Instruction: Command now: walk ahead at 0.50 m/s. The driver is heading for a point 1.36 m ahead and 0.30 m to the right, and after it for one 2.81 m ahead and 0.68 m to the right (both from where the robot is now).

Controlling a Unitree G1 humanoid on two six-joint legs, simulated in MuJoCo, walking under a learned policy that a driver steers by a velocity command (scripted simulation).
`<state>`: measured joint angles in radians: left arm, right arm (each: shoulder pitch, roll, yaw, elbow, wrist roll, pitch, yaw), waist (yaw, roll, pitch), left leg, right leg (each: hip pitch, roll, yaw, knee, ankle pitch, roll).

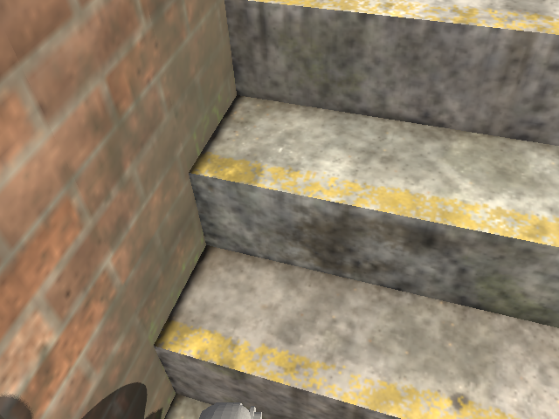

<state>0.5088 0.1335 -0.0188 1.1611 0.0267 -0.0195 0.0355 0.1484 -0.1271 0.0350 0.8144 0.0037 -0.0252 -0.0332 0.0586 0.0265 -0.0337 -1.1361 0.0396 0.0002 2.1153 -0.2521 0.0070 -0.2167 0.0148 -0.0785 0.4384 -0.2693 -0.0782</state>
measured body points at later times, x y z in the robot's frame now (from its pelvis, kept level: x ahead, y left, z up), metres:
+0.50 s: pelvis +0.16 +0.03 +0.16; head +0.16 +0.04 +0.61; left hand +0.39 +0.26 +0.10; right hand +0.18 -0.22 +0.01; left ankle +0.25 +0.16 -0.54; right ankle +0.17 -0.14 -0.25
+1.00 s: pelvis +0.27 -0.15 +0.22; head +0.28 -0.21 +0.66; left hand +0.44 +0.05 +0.12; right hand +0.34 -0.48 +0.10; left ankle +0.23 +0.07 -0.38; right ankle +0.19 -0.28 -0.50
